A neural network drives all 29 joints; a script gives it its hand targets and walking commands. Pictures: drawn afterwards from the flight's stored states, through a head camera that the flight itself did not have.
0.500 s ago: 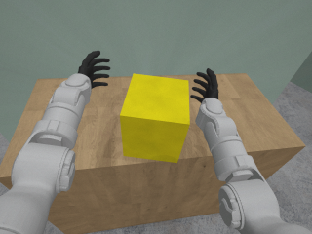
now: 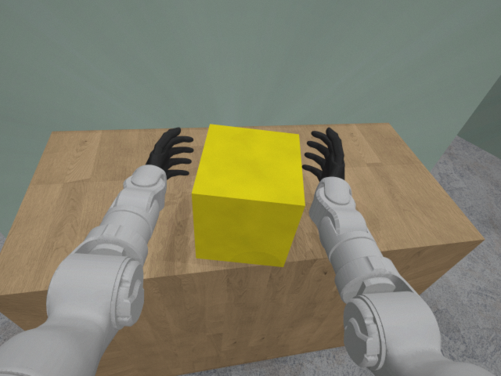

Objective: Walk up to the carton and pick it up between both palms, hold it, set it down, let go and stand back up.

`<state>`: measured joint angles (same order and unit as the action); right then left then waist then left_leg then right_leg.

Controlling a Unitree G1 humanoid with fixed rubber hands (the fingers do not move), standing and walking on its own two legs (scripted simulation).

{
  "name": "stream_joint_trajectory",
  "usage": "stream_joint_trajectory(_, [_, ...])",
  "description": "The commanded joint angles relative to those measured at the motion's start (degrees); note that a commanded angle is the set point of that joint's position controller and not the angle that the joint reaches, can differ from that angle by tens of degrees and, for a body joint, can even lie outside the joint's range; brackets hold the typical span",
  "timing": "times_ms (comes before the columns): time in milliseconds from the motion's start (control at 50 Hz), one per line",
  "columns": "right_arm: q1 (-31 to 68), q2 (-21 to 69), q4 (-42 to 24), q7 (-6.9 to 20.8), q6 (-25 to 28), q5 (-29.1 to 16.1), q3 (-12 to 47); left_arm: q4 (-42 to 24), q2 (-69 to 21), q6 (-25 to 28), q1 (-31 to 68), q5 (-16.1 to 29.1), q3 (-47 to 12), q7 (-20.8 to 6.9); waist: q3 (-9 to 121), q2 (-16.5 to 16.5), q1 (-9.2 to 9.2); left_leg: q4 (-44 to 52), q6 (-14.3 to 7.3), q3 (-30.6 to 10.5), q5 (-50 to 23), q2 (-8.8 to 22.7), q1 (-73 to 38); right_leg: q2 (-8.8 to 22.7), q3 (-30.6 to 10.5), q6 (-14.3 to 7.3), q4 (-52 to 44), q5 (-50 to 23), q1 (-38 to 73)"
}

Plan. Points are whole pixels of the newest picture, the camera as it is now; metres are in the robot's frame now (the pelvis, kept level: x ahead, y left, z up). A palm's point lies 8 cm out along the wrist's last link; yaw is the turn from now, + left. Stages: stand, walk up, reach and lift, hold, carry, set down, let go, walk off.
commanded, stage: reach and lift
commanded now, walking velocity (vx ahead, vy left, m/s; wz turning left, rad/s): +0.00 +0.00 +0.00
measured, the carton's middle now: (247, 196) +0.43 -0.05 +0.05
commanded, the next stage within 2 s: none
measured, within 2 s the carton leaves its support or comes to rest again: neither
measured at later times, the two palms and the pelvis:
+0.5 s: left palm (173, 172) +0.47 +0.08 +0.09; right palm (317, 201) +0.39 -0.18 +0.07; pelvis -0.01 +0.00 -0.01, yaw -1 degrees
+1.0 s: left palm (168, 179) +0.45 +0.09 +0.08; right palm (311, 210) +0.37 -0.16 +0.07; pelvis +0.01 +0.00 +0.00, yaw +2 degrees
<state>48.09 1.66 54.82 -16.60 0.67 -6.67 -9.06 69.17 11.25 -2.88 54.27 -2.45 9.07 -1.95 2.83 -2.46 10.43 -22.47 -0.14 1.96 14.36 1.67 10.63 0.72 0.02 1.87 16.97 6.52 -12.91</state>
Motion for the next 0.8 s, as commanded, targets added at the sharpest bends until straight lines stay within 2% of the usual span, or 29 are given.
stream_joint_trajectory(0, [17.47,3.38,0.30,1.59,2.74,4.90,-0.84,-7.13,4.73,6.13,28.94,-1.94,2.11,0.11,21.49,6.57,-1.70,3.17,1.55,1.52,-13.14,-1.95,1.50,-1.30,2.92,-0.33,2.85,-19.21,13.18])
stream_joint_trajectory(60, [17.99,6.95,1.30,3.20,4.76,9.31,-4.43,-6.37,1.69,8.87,29.78,-4.40,3.91,-0.12,21.91,7.30,-2.07,3.63,1.25,1.92,-10.31,-1.83,3.12,-0.84,2.85,-0.85,2.42,-15.13,11.98])
stream_joint_trajectory(80, [23.30,-3.20,-0.72,2.06,4.72,10.39,-9.72,-5.94,10.58,6.48,34.29,0.19,-2.42,1.01,21.77,10.26,3.37,2.88,1.94,1.33,-5.45,-1.53,7.94,-2.19,2.95,-0.90,2.91,-10.10,5.53])
stream_joint_trajectory(100, [25.28,-1.20,-0.41,1.36,4.63,9.40,-8.56,-4.64,7.99,5.57,36.31,2.59,-3.44,2.43,23.68,9.85,1.58,1.21,1.96,1.96,-3.49,-1.66,6.40,-2.57,3.99,-1.27,3.19,-8.38,2.29])
stream_joint_trajectory(140, [28.18,-0.85,-3.05,0.55,5.34,9.83,-8.76,-1.74,7.13,5.92,36.94,5.13,-4.41,3.97,29.92,8.74,1.16,-1.33,1.84,2.17,-3.79,-1.57,7.73,-2.26,4.15,-1.22,5.40,-11.09,2.31])
stream_joint_trajectory(200, [28.13,-0.30,-1.87,-0.10,6.18,8.03,-6.69,2.49,5.75,7.22,34.57,6.26,-5.16,4.11,36.68,8.00,0.13,-3.51,2.39,1.82,-10.28,-1.58,8.16,-2.14,4.16,-1.07,7.97,-18.33,4.46])
stream_joint_trajectory(300, [26.57,-0.90,-0.36,-0.95,8.71,5.04,-4.50,3.18,3.88,7.94,33.30,4.64,-4.20,3.29,41.19,8.50,-0.37,-7.85,4.25,1.28,-22.81,-1.59,3.66,-3.24,4.66,-0.74,8.39,-24.79,2.17])
stream_joint_trajectory(420, [26.54,3.00,-0.03,-0.81,9.84,6.37,-5.59,-1.32,-0.60,7.70,34.21,-0.23,-1.01,3.31,39.01,8.72,-0.83,-8.01,3.99,1.63,-24.93,-1.79,3.38,-3.37,4.42,-0.75,7.56,-25.98,2.27])
stream_joint_trajectory(480, [26.20,7.49,-0.19,0.09,10.16,10.28,-8.03,-3.42,-5.09,7.70,33.83,-3.57,1.31,1.90,36.00,8.14,-1.06,-6.42,3.30,2.11,-22.46,-2.16,3.32,-2.70,4.70,-0.47,6.72,-23.96,3.48])
stream_joint_trajectory(520, [25.77,12.93,-0.51,1.72,10.97,16.08,-11.43,-4.37,-9.90,8.34,33.52,-8.02,4.33,0.19,34.37,7.94,-1.25,-4.78,2.88,2.68,-21.06,-2.55,2.92,-2.05,5.20,-0.26,5.75,-22.11,5.12])
stream_joint_trajectory(540, [25.53,18.47,-1.05,3.20,11.53,20.63,-13.08,-4.51,-14.52,8.87,33.31,-11.44,5.82,-1.12,33.56,8.19,-1.48,-3.57,2.65,3.02,-20.24,-2.88,2.74,-1.80,5.62,-0.25,4.77,-21.11,6.38])
stream_joint_trajectory(580, [26.80,38.13,-2.25,8.69,12.32,32.79,-16.87,0.68,-33.60,9.62,31.91,-21.17,10.19,-5.79,31.27,9.29,-2.40,-0.52,2.68,3.89,-17.33,-3.58,3.83,-1.61,5.91,-0.66,2.16,-20.13,9.62])
stream_joint_trajectory(600, [24.56,40.85,-1.95,11.57,12.76,34.96,-16.29,2.17,-37.99,10.00,28.33,-24.55,11.79,-7.40,29.86,10.34,-3.29,0.58,3.03,4.20,-17.08,-3.84,3.12,-1.62,5.82,-1.12,1.48,-21.98,13.62])
stream_joint_trajectory(640, [22.04,39.88,-4.04,14.31,13.07,36.47,-14.57,2.60,-38.99,10.04,25.09,-27.21,14.41,-8.02,27.70,9.83,-3.49,2.49,3.40,3.40,-17.87,-3.20,2.67,-1.83,6.44,-0.84,1.14,-23.59,17.74])
stream_joint_trajectory(660, [22.72,39.54,-5.39,14.81,13.17,37.59,-15.19,2.42,-39.59,9.90,25.54,-27.55,15.04,-8.03,26.44,9.57,-3.03,2.84,4.00,2.84,-17.77,-2.62,1.98,-1.95,6.71,-0.56,0.70,-21.40,17.00])
stream_joint_trajectory(700, [19.87,39.62,-4.11,15.14,13.35,38.64,-15.31,1.02,-39.48,9.13,24.47,-28.70,15.81,-8.38,23.56,8.11,-2.99,4.00,3.69,3.18,-17.80,-2.47,-0.69,-2.51,7.50,-0.05,-0.43,-19.16,15.84])
stream_joint_trajectory(780, [19.46,39.23,-3.12,14.92,15.60,39.19,-14.78,-1.49,-41.08,8.27,23.33,-28.64,14.50,-8.90,22.43,6.22,-2.18,2.99,4.43,3.05,-23.31,-2.03,-4.36,-3.48,8.11,0.22,-1.48,-20.57,15.38])
